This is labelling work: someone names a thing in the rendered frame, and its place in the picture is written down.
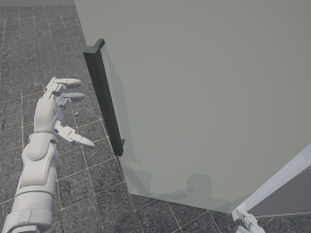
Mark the fridge door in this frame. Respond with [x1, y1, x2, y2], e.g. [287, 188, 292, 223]
[74, 0, 311, 214]

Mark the robot left hand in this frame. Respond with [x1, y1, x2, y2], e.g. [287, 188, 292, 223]
[33, 77, 95, 149]

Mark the robot right hand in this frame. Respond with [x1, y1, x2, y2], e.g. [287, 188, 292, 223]
[236, 208, 265, 233]

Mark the left robot forearm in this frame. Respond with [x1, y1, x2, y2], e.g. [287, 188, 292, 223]
[2, 132, 59, 233]

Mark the handle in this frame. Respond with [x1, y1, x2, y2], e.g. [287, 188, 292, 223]
[83, 38, 125, 156]

